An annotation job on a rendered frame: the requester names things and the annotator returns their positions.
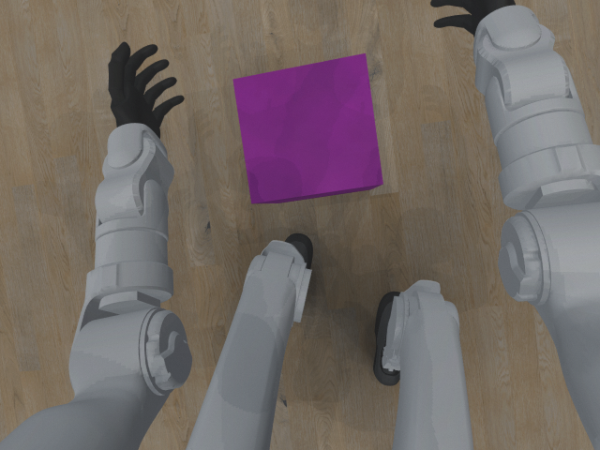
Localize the robot right hand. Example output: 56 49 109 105
430 0 516 36

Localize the robot right upper arm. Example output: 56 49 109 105
498 202 600 450

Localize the carton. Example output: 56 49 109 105
233 53 383 203

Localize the left robot foot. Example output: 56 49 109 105
285 233 313 269

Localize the robot left forearm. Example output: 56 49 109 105
69 123 174 390

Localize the robot right forearm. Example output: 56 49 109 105
473 5 600 210

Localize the robot left hand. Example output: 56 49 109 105
108 42 184 138

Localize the robot left upper arm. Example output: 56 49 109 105
0 307 192 450

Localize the right robot shin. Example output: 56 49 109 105
382 280 459 371

